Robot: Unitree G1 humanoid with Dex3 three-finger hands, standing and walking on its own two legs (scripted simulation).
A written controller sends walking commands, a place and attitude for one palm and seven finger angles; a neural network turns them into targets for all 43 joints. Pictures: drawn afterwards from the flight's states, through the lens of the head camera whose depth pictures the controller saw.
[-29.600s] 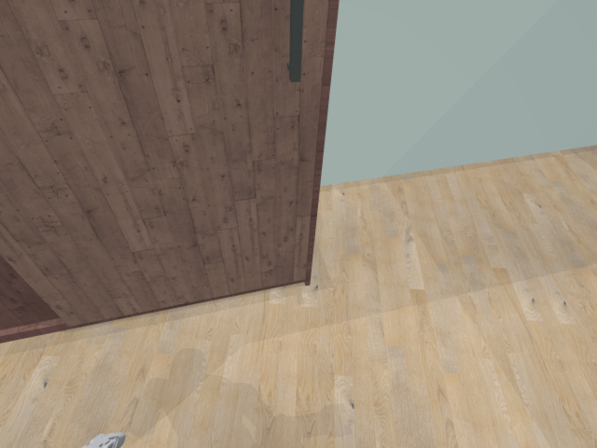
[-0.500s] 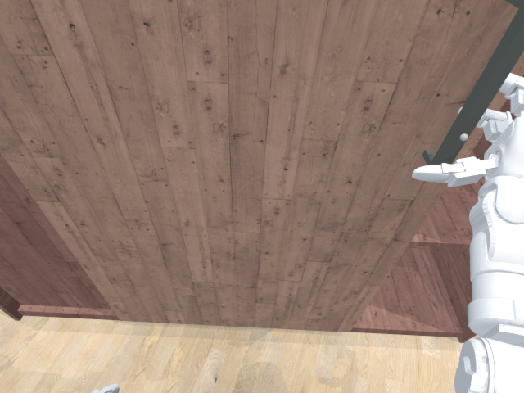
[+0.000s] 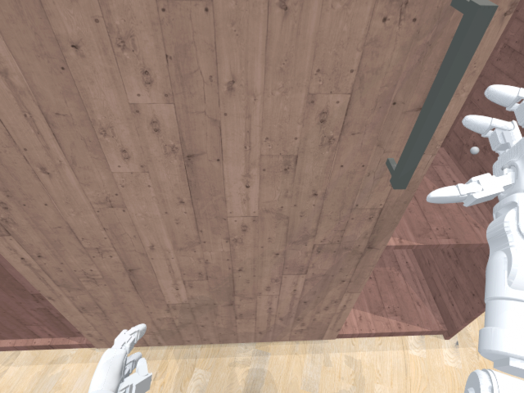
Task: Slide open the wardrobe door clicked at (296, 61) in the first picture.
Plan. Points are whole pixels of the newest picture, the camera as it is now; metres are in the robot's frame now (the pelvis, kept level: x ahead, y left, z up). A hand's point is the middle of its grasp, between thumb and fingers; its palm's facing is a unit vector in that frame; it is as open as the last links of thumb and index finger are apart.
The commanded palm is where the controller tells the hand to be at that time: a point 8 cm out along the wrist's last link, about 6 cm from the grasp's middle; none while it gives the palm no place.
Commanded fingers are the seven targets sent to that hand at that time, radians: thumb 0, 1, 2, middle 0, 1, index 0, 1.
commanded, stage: slip the hand off the handle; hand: right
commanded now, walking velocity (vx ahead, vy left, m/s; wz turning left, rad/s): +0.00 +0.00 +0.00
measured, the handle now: (424, 106) +0.43 -0.20 +0.26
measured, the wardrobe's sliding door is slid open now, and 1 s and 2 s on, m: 0.44 0.44 0.44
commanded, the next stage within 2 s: draw the hand back to the body in 1.56 s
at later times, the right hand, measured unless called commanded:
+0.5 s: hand (495, 172) +0.32 -0.25 +0.24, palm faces +0.24 +0.97 -0.02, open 14.7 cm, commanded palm +0.28 -0.30 +0.23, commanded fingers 0.00 0.55 -0.20 0.25 1.15 0.25 1.15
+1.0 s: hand out of the picture +0.22 -0.26 +0.24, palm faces +0.31 +0.95 -0.03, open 14.7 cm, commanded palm +0.20 -0.30 +0.23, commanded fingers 0.00 0.55 -0.20 0.25 1.15 0.25 1.15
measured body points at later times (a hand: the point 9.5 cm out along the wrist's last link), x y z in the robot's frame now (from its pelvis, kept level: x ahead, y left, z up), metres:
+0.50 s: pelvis -0.03 -0.02 +0.00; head -0.05 -0.01 +0.45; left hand +0.10 +0.22 -0.10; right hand +0.30 -0.30 +0.24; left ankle -0.04 +0.10 -0.73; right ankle +0.02 -0.10 -0.73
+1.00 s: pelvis -0.04 +0.01 +0.00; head -0.09 +0.03 +0.45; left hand +0.17 +0.22 -0.06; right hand +0.20 -0.31 +0.24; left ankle -0.04 +0.10 -0.73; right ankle +0.02 -0.10 -0.73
